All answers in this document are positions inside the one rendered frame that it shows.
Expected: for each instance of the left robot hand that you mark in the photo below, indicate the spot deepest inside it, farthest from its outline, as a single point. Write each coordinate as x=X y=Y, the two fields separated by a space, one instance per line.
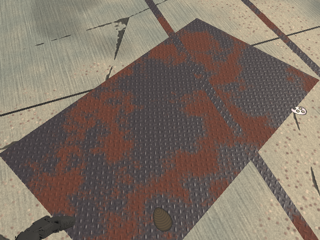
x=46 y=226

